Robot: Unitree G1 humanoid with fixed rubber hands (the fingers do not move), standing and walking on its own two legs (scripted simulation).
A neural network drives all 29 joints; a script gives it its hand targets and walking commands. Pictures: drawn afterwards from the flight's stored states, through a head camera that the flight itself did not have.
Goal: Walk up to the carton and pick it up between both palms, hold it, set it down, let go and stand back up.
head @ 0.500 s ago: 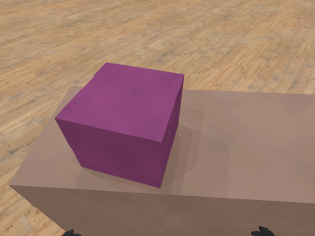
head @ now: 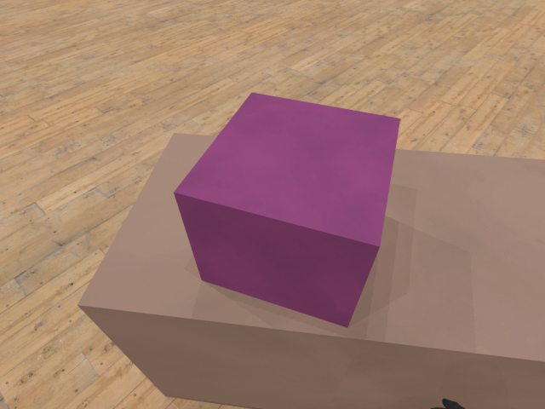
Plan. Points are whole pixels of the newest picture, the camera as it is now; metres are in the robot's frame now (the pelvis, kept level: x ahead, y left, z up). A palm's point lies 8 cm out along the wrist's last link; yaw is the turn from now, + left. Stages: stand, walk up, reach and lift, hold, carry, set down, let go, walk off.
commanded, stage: walk up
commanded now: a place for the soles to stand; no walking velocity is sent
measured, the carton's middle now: (296, 202) +0.48 -0.01 +0.03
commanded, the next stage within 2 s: none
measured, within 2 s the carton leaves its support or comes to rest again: neither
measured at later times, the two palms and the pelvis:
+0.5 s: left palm (90, 399) +0.17 +0.29 -0.07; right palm out of the picture +0.13 -0.24 -0.06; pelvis +0.04 +0.04 +0.02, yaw -4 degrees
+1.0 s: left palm (97, 408) +0.16 +0.28 -0.07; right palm out of the picture +0.09 -0.26 -0.07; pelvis +0.03 +0.02 +0.02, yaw -8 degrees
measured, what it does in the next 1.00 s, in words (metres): steps on the spot: right foot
